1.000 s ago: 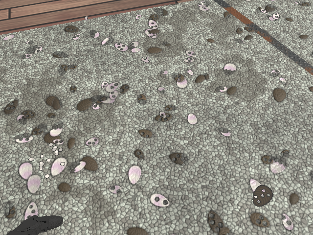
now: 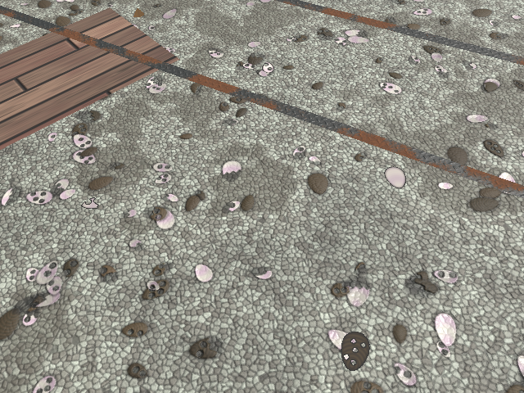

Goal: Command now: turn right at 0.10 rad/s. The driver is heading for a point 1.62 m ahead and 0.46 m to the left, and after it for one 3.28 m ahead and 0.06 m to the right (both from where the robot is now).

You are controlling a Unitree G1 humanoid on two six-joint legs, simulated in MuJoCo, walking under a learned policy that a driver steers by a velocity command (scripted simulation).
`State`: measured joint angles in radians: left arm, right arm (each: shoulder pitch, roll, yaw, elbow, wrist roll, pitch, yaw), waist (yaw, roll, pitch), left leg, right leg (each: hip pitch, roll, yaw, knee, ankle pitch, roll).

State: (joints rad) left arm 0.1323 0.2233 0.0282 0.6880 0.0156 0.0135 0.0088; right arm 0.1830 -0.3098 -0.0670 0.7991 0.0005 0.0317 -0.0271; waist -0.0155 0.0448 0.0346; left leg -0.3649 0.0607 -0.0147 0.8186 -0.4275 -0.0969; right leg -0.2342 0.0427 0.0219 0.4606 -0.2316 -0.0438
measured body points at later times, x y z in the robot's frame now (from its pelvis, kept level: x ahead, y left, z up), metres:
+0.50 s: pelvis +0.05 -0.01 -0.01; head +0.06 -0.02 +0.44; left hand +0.11 +0.27 -0.13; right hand +0.12 -0.27 -0.14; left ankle -0.02 +0.14 -0.71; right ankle +0.01 -0.10 -0.74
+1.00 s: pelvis +0.30 +0.06 -0.01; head +0.33 +0.07 +0.44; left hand +0.33 +0.34 -0.14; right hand +0.44 -0.20 -0.11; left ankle +0.37 +0.14 -0.74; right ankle +0.19 -0.09 -0.65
